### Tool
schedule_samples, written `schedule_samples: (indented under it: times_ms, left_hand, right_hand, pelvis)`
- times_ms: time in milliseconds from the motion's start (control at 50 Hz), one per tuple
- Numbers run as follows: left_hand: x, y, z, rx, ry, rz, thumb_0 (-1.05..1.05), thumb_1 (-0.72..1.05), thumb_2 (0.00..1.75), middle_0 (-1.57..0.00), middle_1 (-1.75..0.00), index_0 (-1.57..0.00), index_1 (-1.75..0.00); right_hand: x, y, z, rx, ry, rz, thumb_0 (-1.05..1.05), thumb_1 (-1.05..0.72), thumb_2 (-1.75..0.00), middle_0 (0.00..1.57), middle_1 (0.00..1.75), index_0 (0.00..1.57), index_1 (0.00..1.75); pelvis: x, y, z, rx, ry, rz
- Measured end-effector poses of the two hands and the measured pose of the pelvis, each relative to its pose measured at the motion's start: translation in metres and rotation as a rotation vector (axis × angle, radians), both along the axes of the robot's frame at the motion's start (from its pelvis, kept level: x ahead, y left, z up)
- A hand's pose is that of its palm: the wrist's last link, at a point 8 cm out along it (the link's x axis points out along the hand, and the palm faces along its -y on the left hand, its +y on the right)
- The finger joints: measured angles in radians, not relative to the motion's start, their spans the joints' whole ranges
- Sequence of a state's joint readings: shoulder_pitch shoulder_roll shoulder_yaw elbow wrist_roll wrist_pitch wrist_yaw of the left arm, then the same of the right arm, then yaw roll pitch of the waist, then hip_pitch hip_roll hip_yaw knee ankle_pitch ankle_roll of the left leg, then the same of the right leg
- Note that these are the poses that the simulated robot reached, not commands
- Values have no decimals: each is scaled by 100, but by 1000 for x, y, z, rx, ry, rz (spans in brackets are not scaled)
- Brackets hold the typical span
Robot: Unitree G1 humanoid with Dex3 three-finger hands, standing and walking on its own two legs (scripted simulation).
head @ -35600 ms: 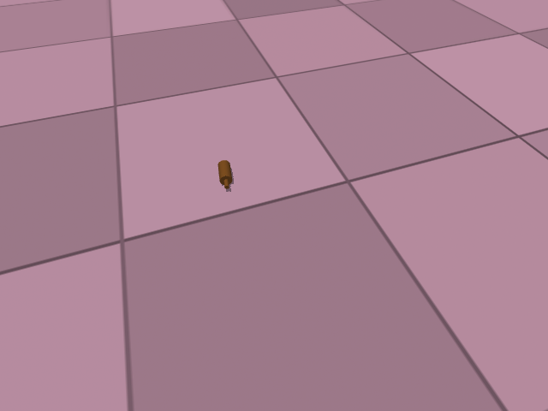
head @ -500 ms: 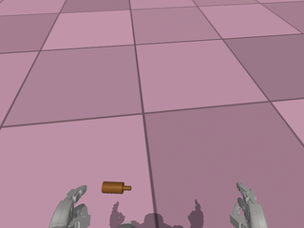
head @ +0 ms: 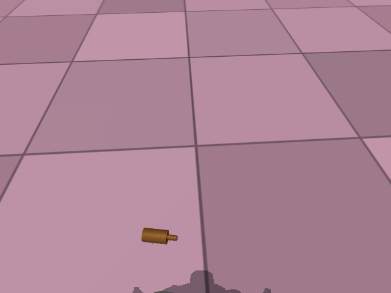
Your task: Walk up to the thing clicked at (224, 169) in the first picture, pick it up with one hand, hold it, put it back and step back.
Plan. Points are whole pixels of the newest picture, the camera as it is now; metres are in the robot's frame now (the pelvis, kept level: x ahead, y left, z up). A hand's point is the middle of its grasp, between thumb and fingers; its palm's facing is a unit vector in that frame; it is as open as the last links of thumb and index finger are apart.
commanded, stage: stand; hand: left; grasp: from above
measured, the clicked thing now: (160, 236) +0.46 +0.23 -0.73
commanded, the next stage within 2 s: none
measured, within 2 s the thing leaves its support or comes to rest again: neither
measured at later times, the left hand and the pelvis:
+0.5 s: hand out of the picture +0.03 +0.24 -0.14, palm faces +0.03 -0.94 -0.35, open 7.4 cm; pelvis -0.01 +0.00 +0.02, yaw +0 degrees
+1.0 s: hand out of the picture +0.06 +0.24 -0.14, palm faces +0.00 -0.94 -0.33, open 7.4 cm; pelvis +0.00 +0.00 +0.02, yaw +0 degrees
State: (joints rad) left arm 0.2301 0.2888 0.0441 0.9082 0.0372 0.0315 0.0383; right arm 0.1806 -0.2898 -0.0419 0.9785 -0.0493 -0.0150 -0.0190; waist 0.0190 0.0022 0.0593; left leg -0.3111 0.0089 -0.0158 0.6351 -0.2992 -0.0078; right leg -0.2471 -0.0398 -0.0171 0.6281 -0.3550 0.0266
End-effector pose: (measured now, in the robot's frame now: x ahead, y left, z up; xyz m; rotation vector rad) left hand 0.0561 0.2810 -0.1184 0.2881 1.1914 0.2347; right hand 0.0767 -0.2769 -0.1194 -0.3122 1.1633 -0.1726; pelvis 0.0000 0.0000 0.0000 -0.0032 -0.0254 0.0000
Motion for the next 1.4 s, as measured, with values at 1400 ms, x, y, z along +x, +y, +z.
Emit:
schedule_samples:
  times_ms: [1400]
  left_hand:
    - [18,7,19,-2,53,-11,1,90,89,-20,-30,-20,-30]
  right_hand:
    - [-2,-16,17,-4,66,-38,1,-91,-90,20,30,20,30]
  pelvis:
    - [6,-3,22,0,-25,-4]
